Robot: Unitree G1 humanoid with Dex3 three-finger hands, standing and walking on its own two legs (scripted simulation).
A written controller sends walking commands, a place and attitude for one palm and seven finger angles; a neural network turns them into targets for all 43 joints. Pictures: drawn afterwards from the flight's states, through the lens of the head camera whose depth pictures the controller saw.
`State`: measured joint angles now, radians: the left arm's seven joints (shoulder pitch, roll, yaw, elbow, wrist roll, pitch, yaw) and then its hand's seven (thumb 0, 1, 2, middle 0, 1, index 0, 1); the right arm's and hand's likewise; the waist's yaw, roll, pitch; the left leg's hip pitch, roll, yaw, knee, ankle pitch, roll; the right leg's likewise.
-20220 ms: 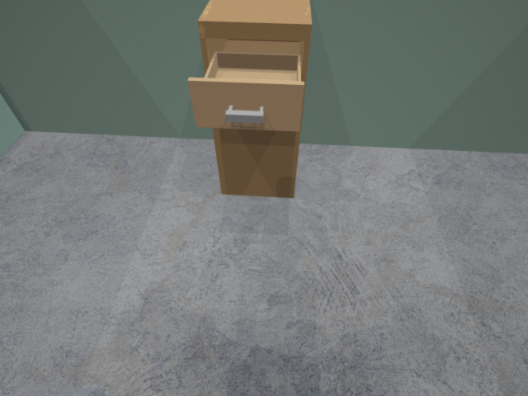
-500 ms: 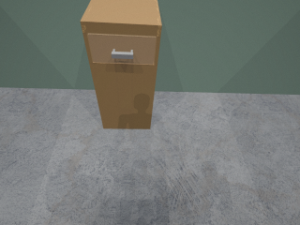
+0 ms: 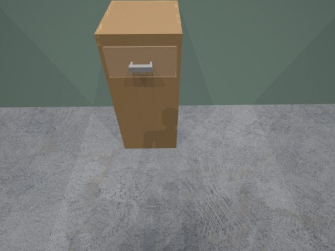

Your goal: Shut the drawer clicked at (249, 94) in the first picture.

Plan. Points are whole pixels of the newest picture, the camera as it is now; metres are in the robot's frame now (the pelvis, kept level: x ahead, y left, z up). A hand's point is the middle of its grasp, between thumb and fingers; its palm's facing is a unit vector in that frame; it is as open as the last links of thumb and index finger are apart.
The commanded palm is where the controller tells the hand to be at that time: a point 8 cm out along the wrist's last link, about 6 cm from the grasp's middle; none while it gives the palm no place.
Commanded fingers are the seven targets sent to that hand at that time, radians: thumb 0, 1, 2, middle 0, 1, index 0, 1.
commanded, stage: let the arm hang, fingers relaxed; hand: left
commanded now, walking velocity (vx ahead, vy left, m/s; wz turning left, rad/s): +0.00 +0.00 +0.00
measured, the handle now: (141, 65) +0.90 +0.18 -0.05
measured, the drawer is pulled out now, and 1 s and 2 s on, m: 0.00 0.00 0.00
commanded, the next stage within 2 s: look to check the result in 0.30 s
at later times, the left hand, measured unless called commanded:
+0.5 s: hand out of the picture +0.02 +0.16 -0.17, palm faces +0.02 -0.98 -0.20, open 7.3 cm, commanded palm none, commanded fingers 0.00 0.90 0.90 -0.20 -0.30 -0.20 -0.30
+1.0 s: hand out of the picture +0.03 +0.15 -0.17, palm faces +0.02 -0.98 -0.20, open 7.3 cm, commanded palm none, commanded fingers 0.00 0.90 0.90 -0.20 -0.30 -0.20 -0.30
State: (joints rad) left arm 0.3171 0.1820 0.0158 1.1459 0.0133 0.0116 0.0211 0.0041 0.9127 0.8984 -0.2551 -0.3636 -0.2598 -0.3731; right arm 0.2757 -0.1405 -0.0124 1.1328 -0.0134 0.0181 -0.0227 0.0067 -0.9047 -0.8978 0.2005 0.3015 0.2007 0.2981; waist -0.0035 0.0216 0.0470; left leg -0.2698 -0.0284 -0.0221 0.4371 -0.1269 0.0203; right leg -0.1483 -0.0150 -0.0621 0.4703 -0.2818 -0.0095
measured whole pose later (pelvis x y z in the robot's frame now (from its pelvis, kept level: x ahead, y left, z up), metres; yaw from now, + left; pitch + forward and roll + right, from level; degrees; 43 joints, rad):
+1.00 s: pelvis +0.03 -0.02 +0.00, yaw -1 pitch -3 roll +0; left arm 0.26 0.16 0.02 1.14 0.01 0.00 0.03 0.00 0.91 0.90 -0.20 -0.29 -0.20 -0.30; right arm 0.23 -0.16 -0.01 1.15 -0.01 0.00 -0.04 0.01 -0.91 -0.90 0.20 0.30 0.20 0.30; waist -0.01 0.01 0.07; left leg -0.21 0.01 -0.02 0.42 -0.16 -0.01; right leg -0.07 0.02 -0.06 0.41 -0.29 -0.04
